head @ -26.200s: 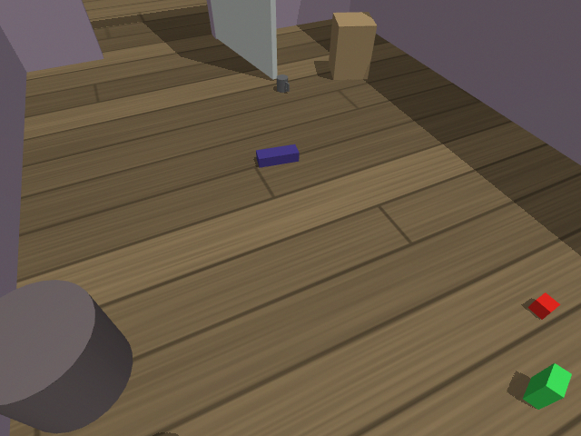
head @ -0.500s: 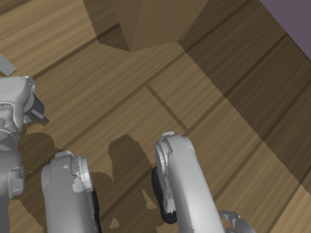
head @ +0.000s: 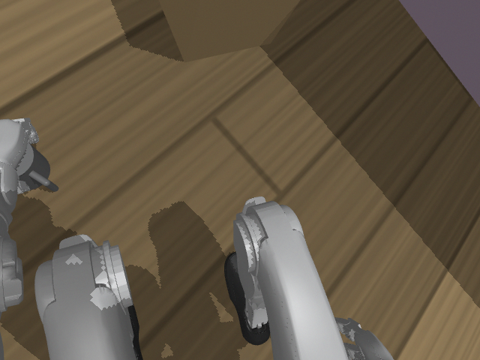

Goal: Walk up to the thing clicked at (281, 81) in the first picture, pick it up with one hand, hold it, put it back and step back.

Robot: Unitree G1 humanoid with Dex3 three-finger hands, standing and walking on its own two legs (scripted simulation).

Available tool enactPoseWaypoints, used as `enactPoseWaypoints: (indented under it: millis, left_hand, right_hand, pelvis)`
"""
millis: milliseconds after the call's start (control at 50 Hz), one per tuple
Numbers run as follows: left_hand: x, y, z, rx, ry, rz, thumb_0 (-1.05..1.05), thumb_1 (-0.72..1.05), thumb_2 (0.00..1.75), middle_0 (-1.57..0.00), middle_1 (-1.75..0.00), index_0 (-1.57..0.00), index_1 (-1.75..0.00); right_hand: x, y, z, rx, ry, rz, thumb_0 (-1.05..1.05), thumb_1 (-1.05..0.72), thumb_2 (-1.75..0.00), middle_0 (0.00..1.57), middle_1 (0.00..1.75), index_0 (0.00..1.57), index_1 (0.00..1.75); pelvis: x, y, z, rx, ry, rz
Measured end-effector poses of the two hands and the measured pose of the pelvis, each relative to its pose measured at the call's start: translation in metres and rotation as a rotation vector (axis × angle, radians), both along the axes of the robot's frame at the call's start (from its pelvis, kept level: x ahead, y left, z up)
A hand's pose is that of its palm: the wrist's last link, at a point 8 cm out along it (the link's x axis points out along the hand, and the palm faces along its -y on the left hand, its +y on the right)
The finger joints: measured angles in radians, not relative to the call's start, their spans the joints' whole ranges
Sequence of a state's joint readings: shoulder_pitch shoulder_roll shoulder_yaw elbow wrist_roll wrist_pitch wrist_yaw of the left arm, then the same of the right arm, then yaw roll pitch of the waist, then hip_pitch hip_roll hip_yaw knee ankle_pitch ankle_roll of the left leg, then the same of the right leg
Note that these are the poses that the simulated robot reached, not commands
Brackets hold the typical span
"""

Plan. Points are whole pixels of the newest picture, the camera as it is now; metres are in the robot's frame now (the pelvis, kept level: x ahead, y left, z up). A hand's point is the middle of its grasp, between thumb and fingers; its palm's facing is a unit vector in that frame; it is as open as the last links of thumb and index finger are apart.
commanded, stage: rest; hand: left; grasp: from above
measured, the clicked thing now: (25, 169) +0.45 +0.27 -0.25
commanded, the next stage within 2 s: open in 0.36 s
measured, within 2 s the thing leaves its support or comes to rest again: rests again in 0.14 s
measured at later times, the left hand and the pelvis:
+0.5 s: hand (10, 161) +0.46 +0.29 -0.22, palm faces -0.48 -0.12 -0.87, open 9.9 cm; pelvis +0.00 +0.00 -0.01, yaw -3 degrees
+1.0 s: hand (12, 160) +0.46 +0.29 -0.23, palm faces -0.46 -0.08 -0.88, open 12.3 cm; pelvis +0.00 +0.01 -0.01, yaw -4 degrees
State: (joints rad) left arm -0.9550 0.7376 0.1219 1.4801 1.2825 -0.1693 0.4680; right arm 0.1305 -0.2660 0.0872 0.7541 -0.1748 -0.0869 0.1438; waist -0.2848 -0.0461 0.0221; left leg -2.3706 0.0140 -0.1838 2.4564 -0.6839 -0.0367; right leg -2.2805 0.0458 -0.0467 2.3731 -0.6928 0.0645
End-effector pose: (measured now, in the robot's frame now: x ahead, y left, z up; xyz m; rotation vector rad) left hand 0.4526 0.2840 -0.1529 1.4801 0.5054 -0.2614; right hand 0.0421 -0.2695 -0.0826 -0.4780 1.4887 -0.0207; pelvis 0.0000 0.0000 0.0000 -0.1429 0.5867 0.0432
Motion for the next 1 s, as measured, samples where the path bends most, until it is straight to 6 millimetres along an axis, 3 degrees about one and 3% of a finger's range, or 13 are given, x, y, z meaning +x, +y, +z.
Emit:
enactPoseWaypoints:
  millis: [260,540,720,1000]
  left_hand:
    - [0.012,0.002,-0.015,0.002,0.028,0.039,-0.01,-0.06,0.63,-0.63,-0.68,-0.69,-0.67]
    - [0.011,0.006,-0.015,-0.019,0.023,0.031,-0.01,-0.06,0.62,-0.63,-0.69,-0.69,-0.68]
    - [0.005,0.004,-0.019,-0.013,0.008,-0.005,-0.01,-0.08,0.68,-0.53,-0.79,-0.58,-0.77]
    - [0.013,0.004,-0.022,0.017,-0.008,0.024,-0.01,-0.28,0.81,-0.33,-0.91,-0.35,-0.90]
  right_hand:
    - [-0.002,0.010,-0.007,0.049,0.013,0.043,0.00,-0.91,-0.90,0.20,0.30,0.20,0.30]
    - [-0.013,0.007,0.006,0.030,0.013,0.081,0.00,-0.90,-0.90,0.20,0.30,0.20,0.30]
    - [-0.017,0.008,0.012,0.019,0.009,0.095,0.00,-0.90,-0.90,0.20,0.30,0.20,0.30]
    - [-0.018,0.016,0.010,0.051,0.000,0.099,0.00,-0.90,-0.90,0.20,0.30,0.20,0.30]
  pelvis:
    - [0.003,0.002,-0.006,-0.016,-0.012,-0.012]
    - [0.000,0.002,-0.009,-0.034,-0.050,-0.026]
    - [-0.003,0.003,-0.009,-0.043,-0.062,-0.030]
    - [-0.003,0.006,-0.011,-0.051,-0.058,-0.031]
